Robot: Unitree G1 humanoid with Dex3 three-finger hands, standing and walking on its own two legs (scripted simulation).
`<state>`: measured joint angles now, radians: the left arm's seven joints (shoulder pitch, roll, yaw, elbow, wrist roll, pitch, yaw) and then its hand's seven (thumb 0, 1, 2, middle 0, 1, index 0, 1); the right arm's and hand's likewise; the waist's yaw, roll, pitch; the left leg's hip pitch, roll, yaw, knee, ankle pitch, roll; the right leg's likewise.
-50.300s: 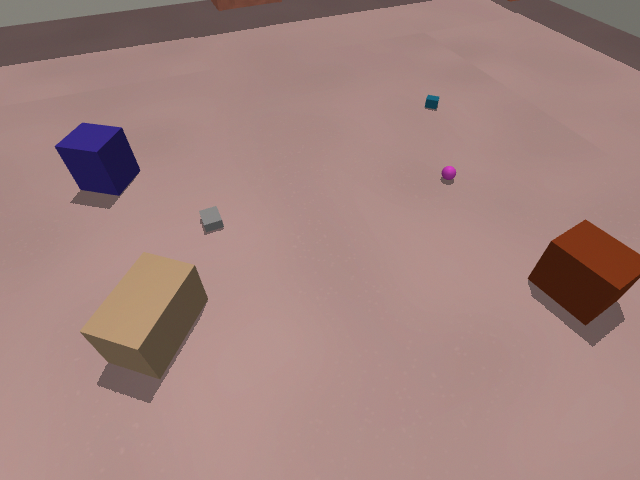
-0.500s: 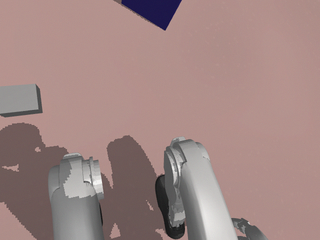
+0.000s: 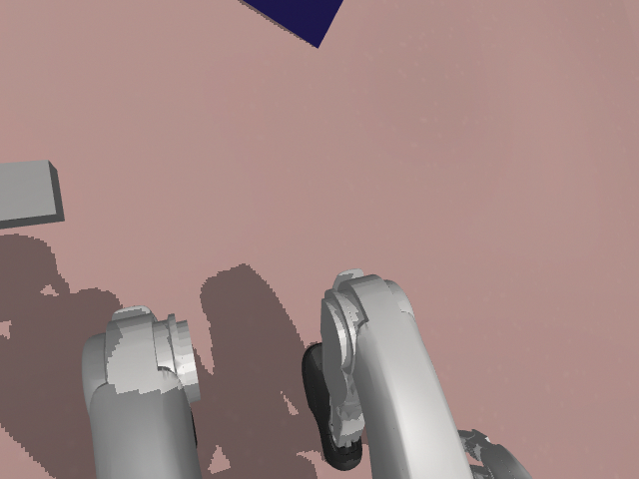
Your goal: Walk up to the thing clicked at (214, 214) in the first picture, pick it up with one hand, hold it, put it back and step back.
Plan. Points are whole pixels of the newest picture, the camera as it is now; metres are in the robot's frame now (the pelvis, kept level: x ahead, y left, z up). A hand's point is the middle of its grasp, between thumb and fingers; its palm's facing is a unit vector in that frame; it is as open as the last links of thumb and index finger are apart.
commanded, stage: rise first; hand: left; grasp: from above
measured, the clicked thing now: (15, 195) +0.49 +0.34 -0.30
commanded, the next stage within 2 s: none
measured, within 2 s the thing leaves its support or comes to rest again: neither
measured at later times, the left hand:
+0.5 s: hand out of the picture +0.44 +0.37 -0.19, palm faces -0.44 -0.10 -0.89, open 14.1 cm
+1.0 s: hand out of the picture +0.44 +0.37 -0.18, palm faces -0.44 -0.09 -0.89, open 14.2 cm
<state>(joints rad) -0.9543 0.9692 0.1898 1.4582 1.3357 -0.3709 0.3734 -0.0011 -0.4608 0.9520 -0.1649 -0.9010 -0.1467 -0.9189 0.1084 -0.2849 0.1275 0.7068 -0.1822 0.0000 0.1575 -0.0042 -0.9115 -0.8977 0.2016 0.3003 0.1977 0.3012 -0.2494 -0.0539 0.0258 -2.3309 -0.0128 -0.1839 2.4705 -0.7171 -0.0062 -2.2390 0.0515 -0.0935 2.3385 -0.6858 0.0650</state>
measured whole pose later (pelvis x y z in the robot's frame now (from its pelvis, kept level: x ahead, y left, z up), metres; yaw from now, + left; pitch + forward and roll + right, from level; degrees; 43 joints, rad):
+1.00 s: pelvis +0.00 +0.00 +0.00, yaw -1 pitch +31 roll -12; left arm -0.98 1.00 0.17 1.50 1.34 -0.36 0.40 0.00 -0.54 1.02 -0.12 -0.95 -0.09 -0.98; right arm 0.12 -0.30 0.17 0.69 -0.18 -0.04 0.16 0.00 -0.91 -0.90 0.20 0.30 0.20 0.30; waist -0.27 -0.06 0.04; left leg -2.34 -0.01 -0.20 2.48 -0.71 0.00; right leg -2.24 0.05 -0.11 2.34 -0.67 0.07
